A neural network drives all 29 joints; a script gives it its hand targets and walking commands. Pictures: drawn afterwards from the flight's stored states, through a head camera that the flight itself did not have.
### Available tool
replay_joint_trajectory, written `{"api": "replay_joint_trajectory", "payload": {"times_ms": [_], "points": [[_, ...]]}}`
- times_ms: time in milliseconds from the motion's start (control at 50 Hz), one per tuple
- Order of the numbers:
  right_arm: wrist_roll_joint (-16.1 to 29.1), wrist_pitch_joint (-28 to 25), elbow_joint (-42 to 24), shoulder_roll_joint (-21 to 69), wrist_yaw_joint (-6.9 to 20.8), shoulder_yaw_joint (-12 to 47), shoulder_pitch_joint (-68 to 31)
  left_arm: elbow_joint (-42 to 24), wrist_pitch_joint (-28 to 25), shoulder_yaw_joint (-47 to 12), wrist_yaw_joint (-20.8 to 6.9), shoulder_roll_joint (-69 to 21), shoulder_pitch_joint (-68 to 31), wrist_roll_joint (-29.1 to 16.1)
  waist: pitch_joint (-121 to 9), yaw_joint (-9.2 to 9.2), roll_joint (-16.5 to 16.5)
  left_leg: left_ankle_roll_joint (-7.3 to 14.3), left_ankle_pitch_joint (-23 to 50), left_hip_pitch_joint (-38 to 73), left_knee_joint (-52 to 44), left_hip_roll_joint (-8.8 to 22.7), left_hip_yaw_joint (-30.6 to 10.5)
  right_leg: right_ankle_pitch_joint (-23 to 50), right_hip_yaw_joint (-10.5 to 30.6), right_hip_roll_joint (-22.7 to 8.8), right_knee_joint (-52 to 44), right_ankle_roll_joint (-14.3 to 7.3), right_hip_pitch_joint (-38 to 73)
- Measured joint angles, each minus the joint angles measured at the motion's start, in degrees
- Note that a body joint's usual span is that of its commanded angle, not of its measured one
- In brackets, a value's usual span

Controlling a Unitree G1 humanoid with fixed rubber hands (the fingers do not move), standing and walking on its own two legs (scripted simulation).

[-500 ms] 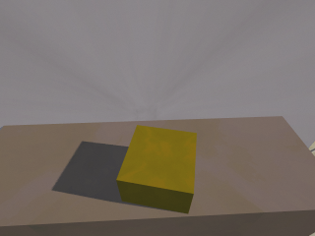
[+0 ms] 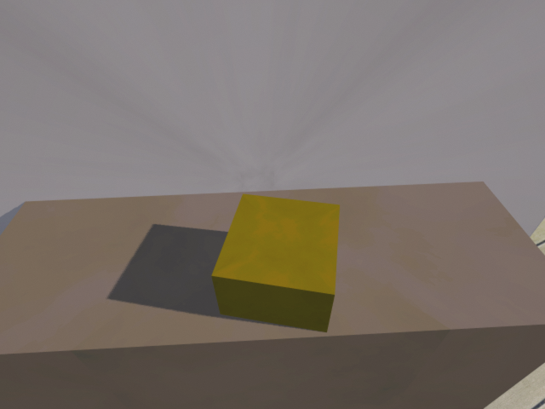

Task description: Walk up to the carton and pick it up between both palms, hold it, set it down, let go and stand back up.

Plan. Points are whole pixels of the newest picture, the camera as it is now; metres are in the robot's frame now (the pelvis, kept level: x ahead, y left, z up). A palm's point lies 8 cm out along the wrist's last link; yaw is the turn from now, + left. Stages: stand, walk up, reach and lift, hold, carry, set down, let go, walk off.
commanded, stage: stand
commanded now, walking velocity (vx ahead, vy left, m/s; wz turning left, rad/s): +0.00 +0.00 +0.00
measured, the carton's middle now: (281, 257) +0.48 +0.00 -0.11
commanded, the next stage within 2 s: none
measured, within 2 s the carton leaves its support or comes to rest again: neither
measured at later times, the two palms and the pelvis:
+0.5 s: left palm out of the picture +0.00 +0.26 -0.16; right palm out of the picture -0.15 -0.22 -0.16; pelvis -0.05 +0.01 -0.02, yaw -5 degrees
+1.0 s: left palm out of the picture +0.02 +0.20 -0.12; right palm out of the picture -0.08 -0.29 -0.16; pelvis +0.01 -0.04 -0.01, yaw -2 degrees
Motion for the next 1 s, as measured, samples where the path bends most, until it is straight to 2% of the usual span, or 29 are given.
{"api": "replay_joint_trajectory", "payload": {"times_ms": [180,260,300,340,380,420,440,460,500,560,620,680,760,780,800,820,840,880,940,1000], "points": [[-0.9,0.2,0.7,0.2,-0.3,-1.9,0.4,2.0,0.1,1.6,0.0,-0.7,0.5,-0.2,0.5,-0.05,0.6,-0.5,-2.8,-3.1,1.0,-0.1,-0.9,-3.0,0.5,0.7,1.1,-0.2,-3.1],[-1.3,0.5,0.9,0.6,-0.4,-2.8,0.8,2.8,0.8,2.6,0.1,-1.1,0.0,-0.1,0.3,-0.01,0.8,-0.7,-6.4,-4.7,3.2,0.0,-1.6,-4.9,0.4,1.1,2.1,-0.3,-4.2],[-1.6,0.4,0.6,0.8,-0.3,-3.2,1.5,3.2,1.2,3.0,0.3,-1.2,-0.9,-0.3,0.4,0.12,1.0,-0.9,-8.5,-6.1,6.9,-0.2,-2.2,-3.8,-0.1,1.1,2.2,-0.4,-4.6],[-2.1,0.3,0.2,1.0,-0.1,-3.7,3.0,3.9,2.0,3.3,0.7,-1.4,-1.9,-0.4,0.1,0.3,1.2,-1.0,-8.9,-6.3,14.4,-0.4,-1.5,-0.7,-0.9,0.9,2.7,-0.5,-5.0],[-2.1,0.4,-0.1,1.0,-0.1,-4.2,5.6,4.9,3.2,3.7,1.1,-1.5,-2.8,-0.5,-1.7,-0.48,1.7,-0.5,-10.1,-4.0,19.2,-0.3,-0.5,0.3,-2.6,0.8,4.4,0.0,-6.3],[-1.9,0.2,0.0,1.1,-0.6,-4.3,8.3,5.2,4.0,3.9,1.2,-1.3,-3.6,-0.5,-4.3,-2.54,2.6,0.8,-16.9,-0.1,14.5,0.3,-1.6,-6.4,-4.4,1.1,10.0,0.7,-10.1],[-1.8,0.3,1.4,2.1,-1.0,-4.0,8.5,5.2,4.2,4.1,1.1,-0.5,-4.1,-0.3,-4.6,-3.19,0.4,1.8,-17.0,-0.2,14.8,-0.9,-0.5,-10.0,-3.2,0.3,13.5,1.0,-11.7],[-1.6,0.5,2.7,3.2,-1.3,-3.5,9.0,4.9,4.0,4.1,1.1,0.3,-4.3,0.2,-4.5,-3.0,-2.2,2.5,-15.3,0.6,14.5,-1.9,1.5,-11.5,-1.8,-0.4,16.5,1.1,-12.6],[-1.3,0.4,4.0,4.6,-1.5,-2.8,11.0,3.8,3.3,4.2,0.8,0.5,-3.5,1.3,-5.1,-2.85,-4.8,3.2,-11.9,3.0,11.9,-2.7,4.2,-12.5,-1.4,-0.7,21.3,1.3,-13.5],[-0.5,0.2,7.1,5.0,-1.5,-3.1,14.3,3.2,2.4,3.8,0.2,-0.9,-3.3,2.9,-6.8,-4.17,-3.9,3.7,-8.9,5.9,6.0,-2.8,3.2,-10.5,-3.0,-0.7,30.1,1.1,-13.6],[-1.7,0.2,8.4,5.3,-1.6,-3.0,15.8,2.0,1.8,3.2,-0.5,-2.0,-3.7,1.8,-6.9,-3.38,-2.2,3.4,-6.0,7.4,0.1,-2.4,3.0,-9.7,-2.9,-0.8,32.7,1.0,-12.9],[-2.9,-1.1,8.4,6.4,-1.2,-2.6,14.8,0.8,1.0,3.3,-0.7,-1.7,-4.3,1.4,-4.1,-3.61,-2.2,2.7,-3.2,8.1,-3.8,-2.5,3.2,-8.4,-2.7,-2.0,26.9,0.9,-11.1],[-3.2,-1.8,7.5,6.9,-0.9,-2.6,13.3,-0.4,0.2,4.1,-0.2,-1.4,-5.5,1.1,0.3,-4.35,-2.0,1.6,-4.0,7.4,-2.8,-1.9,3.3,-10.5,-2.4,-2.8,12.1,-0.4,-6.6],[-2.9,-1.5,7.3,6.7,-0.8,-2.6,13.1,-0.8,-0.3,4.1,0.0,-1.6,-5.7,1.0,1.2,-4.21,-1.6,1.2,-5.2,6.8,-1.0,-1.5,3.2,-8.8,-2.6,-2.7,7.4,-0.9,-4.6],[-2.5,-1.2,7.1,6.2,-0.7,-2.6,12.8,-1.0,-0.9,4.2,0.3,-2.0,-6.0,1.0,2.2,-3.91,-0.5,0.7,-6.8,6.1,1.6,-0.5,3.0,-3.3,-3.1,-1.9,4.6,-1.4,-3.3],[-2.0,-0.8,7.0,5.6,-0.6,-2.7,12.4,-1.0,-1.6,4.0,0.6,-2.6,-6.3,1.2,3.4,-3.8,1.4,0.8,-9.0,5.3,5.0,0.8,1.7,-1.4,-4.3,-0.6,4.5,-1.9,-2.5],[-1.7,-0.5,6.7,4.9,-0.5,-2.5,12.2,-1.2,-2.1,3.7,0.9,-3.1,-6.3,1.6,3.9,-3.69,2.8,0.6,-12.7,3.8,9.8,1.3,0.2,-2.0,-5.4,0.2,5.2,-2.4,-2.0],[-2.0,0.8,5.8,4.0,-0.4,-2.9,11.9,-1.2,-2.3,3.1,1.7,-3.6,-5.5,2.1,3.3,-2.88,3.7,-0.5,-17.7,-0.6,21.3,1.0,-0.2,-4.8,-6.5,0.4,6.3,-3.1,-1.2],[-3.0,2.3,4.7,1.8,0.0,-3.8,10.3,-0.1,-1.5,2.9,2.3,-3.9,-3.8,1.8,2.3,-1.48,4.3,-1.8,-16.6,-6.3,32.5,1.3,0.4,-6.3,-7.4,0.1,4.8,-3.4,1.8],[-3.2,2.4,3.2,-0.4,0.6,-4.5,7.9,0.7,-1.6,2.7,2.3,-4.1,-1.9,1.7,2.3,-0.46,5.5,-2.7,-11.8,-10.4,34.7,3.0,-0.5,-6.4,-8.7,0.3,2.4,-2.9,5.3]]}}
